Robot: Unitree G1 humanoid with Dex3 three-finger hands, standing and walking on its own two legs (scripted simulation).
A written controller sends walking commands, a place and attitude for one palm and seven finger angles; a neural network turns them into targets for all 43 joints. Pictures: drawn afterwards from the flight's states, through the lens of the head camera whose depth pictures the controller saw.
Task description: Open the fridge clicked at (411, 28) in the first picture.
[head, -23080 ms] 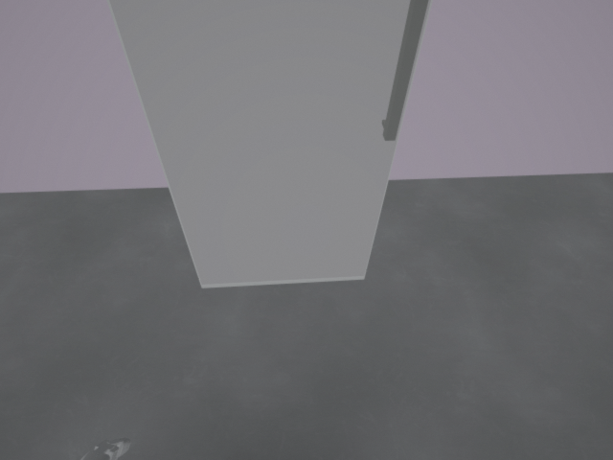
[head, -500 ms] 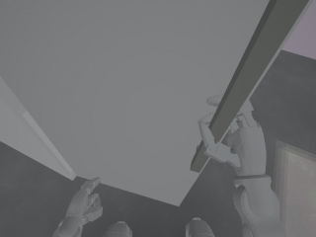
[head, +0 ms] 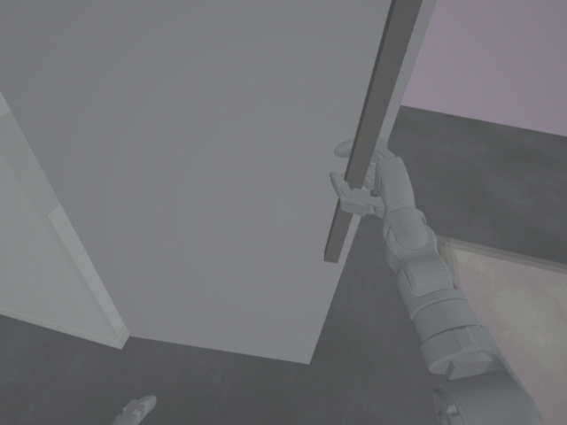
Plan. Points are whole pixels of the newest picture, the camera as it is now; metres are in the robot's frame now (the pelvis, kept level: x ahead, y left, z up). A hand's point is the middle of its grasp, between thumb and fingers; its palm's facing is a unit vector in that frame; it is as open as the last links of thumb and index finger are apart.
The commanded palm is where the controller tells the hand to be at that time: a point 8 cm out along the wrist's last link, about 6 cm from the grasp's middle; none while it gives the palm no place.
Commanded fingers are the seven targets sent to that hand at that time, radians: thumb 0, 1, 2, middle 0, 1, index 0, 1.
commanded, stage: stop walking and hold the door back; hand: right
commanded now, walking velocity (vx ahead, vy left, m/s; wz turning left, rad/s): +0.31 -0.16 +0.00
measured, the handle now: (357, 156) +0.44 -0.08 +0.19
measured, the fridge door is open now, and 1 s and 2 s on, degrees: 83 79 75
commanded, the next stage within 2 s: loosen the grip on the handle in 1.02 s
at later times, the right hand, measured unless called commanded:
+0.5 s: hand (345, 158) +0.47 -0.07 +0.16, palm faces -0.09 +0.99 -0.10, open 6.3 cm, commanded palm +0.45 -0.13 +0.14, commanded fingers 0.00 -0.90 -0.90 0.45 1.40 0.45 1.40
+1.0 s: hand (349, 176) +0.43 -0.07 +0.16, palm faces -0.18 +0.97 -0.13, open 6.7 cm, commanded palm +0.43 -0.13 +0.14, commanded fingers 0.00 -0.90 -0.90 0.45 1.40 0.45 1.40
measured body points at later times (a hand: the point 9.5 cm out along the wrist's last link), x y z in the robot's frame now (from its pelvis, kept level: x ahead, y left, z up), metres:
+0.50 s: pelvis +0.00 -0.02 -0.01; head +0.03 +0.00 +0.43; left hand +0.03 +0.26 -0.14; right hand +0.47 -0.12 +0.17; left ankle +0.03 +0.09 -0.73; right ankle +0.01 -0.16 -0.74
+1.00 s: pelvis +0.03 -0.03 +0.00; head +0.07 -0.03 +0.44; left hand +0.21 +0.21 -0.10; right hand +0.44 -0.12 +0.17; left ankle +0.04 +0.08 -0.74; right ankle +0.04 -0.16 -0.74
